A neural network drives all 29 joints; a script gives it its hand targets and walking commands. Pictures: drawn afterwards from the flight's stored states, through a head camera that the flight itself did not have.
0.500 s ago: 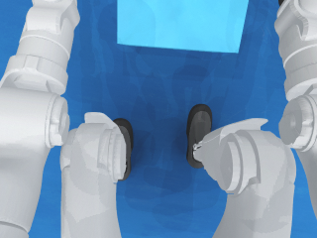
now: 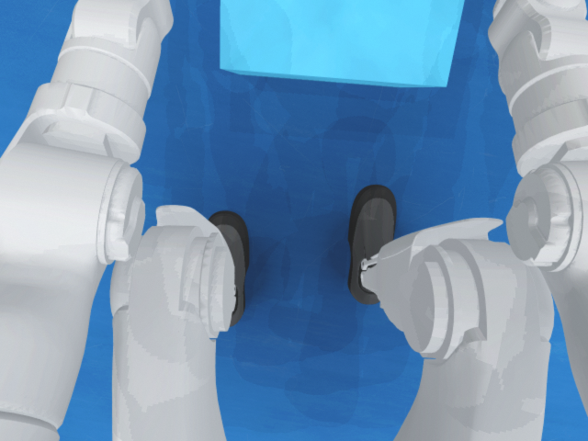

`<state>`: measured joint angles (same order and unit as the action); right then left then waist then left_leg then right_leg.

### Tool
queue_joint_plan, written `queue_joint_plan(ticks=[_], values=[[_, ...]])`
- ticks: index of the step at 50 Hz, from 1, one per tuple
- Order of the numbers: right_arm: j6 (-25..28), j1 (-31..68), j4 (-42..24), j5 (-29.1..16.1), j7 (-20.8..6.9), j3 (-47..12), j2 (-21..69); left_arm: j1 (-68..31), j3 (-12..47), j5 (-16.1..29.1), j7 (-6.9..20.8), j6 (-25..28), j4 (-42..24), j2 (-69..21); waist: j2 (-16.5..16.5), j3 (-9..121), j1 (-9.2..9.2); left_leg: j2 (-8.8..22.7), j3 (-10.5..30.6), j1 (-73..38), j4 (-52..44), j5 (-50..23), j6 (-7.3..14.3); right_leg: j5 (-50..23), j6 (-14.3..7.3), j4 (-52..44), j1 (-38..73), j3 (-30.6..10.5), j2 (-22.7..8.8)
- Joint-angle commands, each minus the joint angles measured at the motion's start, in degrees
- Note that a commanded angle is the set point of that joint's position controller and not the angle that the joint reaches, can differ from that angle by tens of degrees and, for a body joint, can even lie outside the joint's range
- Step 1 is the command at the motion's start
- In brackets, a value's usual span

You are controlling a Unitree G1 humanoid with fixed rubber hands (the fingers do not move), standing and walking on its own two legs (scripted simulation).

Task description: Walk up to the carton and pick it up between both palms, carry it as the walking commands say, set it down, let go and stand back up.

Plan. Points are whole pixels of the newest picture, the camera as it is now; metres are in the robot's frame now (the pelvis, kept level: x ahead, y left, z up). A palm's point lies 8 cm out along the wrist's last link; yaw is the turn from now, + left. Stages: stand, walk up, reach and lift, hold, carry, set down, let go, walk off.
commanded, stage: reach and lift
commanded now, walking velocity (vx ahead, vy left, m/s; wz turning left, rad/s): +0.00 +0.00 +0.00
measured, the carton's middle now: out of the picture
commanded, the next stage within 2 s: none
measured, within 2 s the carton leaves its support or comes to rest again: leaves its support in 0.94 s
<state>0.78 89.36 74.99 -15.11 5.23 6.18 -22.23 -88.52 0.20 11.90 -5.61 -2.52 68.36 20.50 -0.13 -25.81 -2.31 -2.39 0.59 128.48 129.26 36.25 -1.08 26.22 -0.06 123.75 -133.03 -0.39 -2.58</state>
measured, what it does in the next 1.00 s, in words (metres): stands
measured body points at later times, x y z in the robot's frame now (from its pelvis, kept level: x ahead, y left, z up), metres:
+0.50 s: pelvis +0.00 +0.00 +0.00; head +0.38 -0.01 +0.22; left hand +0.57 +0.12 -0.20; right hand +0.55 -0.21 -0.20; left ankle +0.10 +0.12 -0.33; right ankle +0.14 -0.13 -0.33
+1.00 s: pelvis +0.01 +0.00 -0.01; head +0.38 +0.00 +0.24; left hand +0.57 +0.13 -0.19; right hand +0.56 -0.19 -0.18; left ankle +0.10 +0.12 -0.33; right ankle +0.14 -0.13 -0.33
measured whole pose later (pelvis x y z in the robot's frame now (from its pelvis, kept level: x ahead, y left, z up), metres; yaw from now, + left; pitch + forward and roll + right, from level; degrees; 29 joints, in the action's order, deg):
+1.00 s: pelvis +0.01 +0.00 -0.01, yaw +0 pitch +36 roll -1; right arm -7.0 86.4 68.5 -13.1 5.6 5.5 -20.9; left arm -83.0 -5.8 6.6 -5.4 -9.7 60.0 16.6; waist 0.6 -22.1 -2.3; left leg -3.2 0.5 129.5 131.6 37.6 -0.8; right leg 27.9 0.7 126.3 -133.9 -1.1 -2.2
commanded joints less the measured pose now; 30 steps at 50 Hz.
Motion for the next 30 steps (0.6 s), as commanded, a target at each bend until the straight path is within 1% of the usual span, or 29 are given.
queue_joint_plan(ticks=[1, 3, 9, 13, 15, 18, 20, 22, 24, 26, 30], values=[[1.31, 11.42, -4.32, 0.09, 0.33, -0.05, -4.0, -14.96, -0.47, -0.54, -0.26, 1.27, -4.81, 3.8, 2.42, 66.74, -0.75, -0.31, -0.5, -22.06, -12.91, -15.87, -1.0, -17.01, 1.16, -4.07, 41.42, 0.58, 2.47], [1.5, 11.8, -4.29, -0.03, 0.42, -0.54, -3.11, -15.26, -0.26, -0.8, -0.31, 1.45, -4.74, 2.85, 2.4, 66.7, -0.59, -0.56, -0.49, -22.3, -12.91, -16.03, -0.98, -17.13, 1.14, -4.14, 41.53, 0.61, 2.69], [1.79, 13.79, -4.65, -1.5, 0.19, -3.05, 0.62, -16.39, -0.01, -1.79, -0.49, 1.94, -4.67, -0.08, 2.03, 66.55, 1.09, -1.06, -0.6, -23.53, -13.06, -16.4, -0.74, -16.74, 1.18, -4.31, 41.38, 0.59, 3.35], [1.81, 15.62, -5.09, -2.39, -0.68, -5.09, 4.79, -18.08, 2.15, -0.8, 0.55, 2.01, -5.03, -5.33, 2.41, 65.95, 0.71, -1.35, -0.72, -24.13, -13.23, -16.06, -0.73, -16.34, 1.03, -4.63, 41.32, 0.71, 3.71], [1.61, 17.22, -5.43, -2.42, -1.53, -5.96, 8.55, -19.39, 2.82, -0.8, 1.44, 1.84, -5.27, -9.18, 2.4, 65.4, 0.78, -1.53, -0.73, -24.22, -13.37, -15.9, -0.72, -16.04, 0.97, -4.75, 40.99, 0.78, 3.97], [0.79, 21.2, -6.44, -2.09, -4.05, -7.63, 18.21, -21.94, 3.74, -1.52, 3.94, 1.31, -5.95, -18.93, 2.4, 64.06, 1.17, -1.96, -0.86, -24.03, -13.51, -15.57, -0.64, -15.37, 0.87, -4.75, 40.09, 0.87, 4.53], [-0.18, 24.58, -7.58, -1.4, -6.65, -8.99, 27.62, -24.28, 4.43, -2.48, 6.58, 0.58, -6.6, -28.42, 2.76, 62.54, 1.44, -2.37, -1.1, -23.3, -13.32, -15.2, -0.55, -14.72, 0.69, -4.46, 38.93, 0.89, 5.04], [-1.6, 27.38, -9.03, -0.11, -9.61, -9.69, 37.02, -26.5, 4.44, -3.93, 9.79, -0.66, -7.68, -38.18, 3.12, 59.74, 1.36, -2.89, -1.53, -21.94, -12.77, -14.35, -0.21, -13.51, 0.39, -4.02, 37.48, 0.99, 5.64], [-2.98, 27.2, -10.01, 1.14, -11.72, -8.98, 41.08, -26.24, 3.45, -5.26, 12.18, -2.01, -8.55, -42.67, 3.04, 57.62, 1.18, -3.28, -1.99, -20.54, -12.14, -13.09, 0.2, -12.2, 0.17, -3.64, 36.47, 1.24, 5.89], [-4.13, 26.31, -10.77, 1.91, -13.25, -8.43, 44.3, -25.48, 2.84, -6.27, 13.88, -3.09, -9.39, -45.68, 2.73, 56.55, 1.37, -3.46, -2.38, -19.42, -11.76, -12.33, 0.45, -11.81, 0.2, -3.3, 36.12, 1.44, 6.06], [-5.52, 24.71, -12.47, 2.15, -15.32, -7.7, 48.52, -23.48, 2.19, -7.53, 16.05, -4.45, -10.88, -49.15, 2.83, 55.39, 2.09, -3.61, -2.95, -18.1, -11.35, -12.43, 0.99, -12.62, -0.07, -2.74, 35.64, 1.51, 6.41]])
